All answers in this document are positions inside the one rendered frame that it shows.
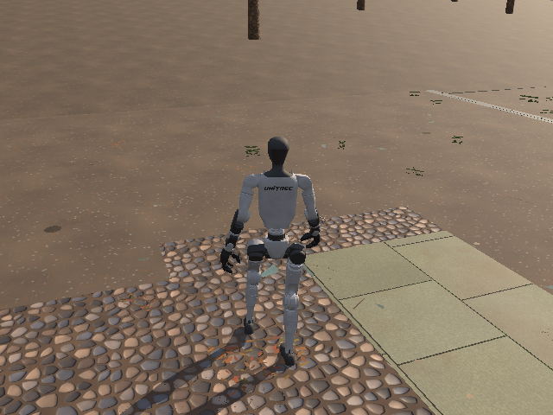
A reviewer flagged robot right hand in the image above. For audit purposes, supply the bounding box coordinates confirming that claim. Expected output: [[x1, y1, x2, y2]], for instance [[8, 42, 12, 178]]
[[300, 231, 321, 248]]

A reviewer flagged robot right thigh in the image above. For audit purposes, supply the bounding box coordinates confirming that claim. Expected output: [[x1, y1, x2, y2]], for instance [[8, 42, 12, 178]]
[[283, 243, 306, 310]]

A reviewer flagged left robot forearm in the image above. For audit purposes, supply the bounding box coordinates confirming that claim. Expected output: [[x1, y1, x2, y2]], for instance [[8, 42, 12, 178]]
[[224, 209, 244, 252]]

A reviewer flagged right robot upper arm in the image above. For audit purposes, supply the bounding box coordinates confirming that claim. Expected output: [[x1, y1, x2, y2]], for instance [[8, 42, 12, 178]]
[[296, 174, 318, 220]]

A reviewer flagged right robot forearm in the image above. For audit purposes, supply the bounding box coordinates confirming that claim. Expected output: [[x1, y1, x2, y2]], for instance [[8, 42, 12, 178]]
[[308, 208, 321, 236]]

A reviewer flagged robot left hand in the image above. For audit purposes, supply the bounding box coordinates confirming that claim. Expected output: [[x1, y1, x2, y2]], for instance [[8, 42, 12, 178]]
[[220, 248, 240, 274]]

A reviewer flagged left robot upper arm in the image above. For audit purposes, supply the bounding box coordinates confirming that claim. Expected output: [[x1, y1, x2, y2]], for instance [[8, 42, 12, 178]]
[[237, 174, 260, 223]]

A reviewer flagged left robot foot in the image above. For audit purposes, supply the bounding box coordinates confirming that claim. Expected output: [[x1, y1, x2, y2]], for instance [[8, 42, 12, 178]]
[[244, 316, 255, 335]]

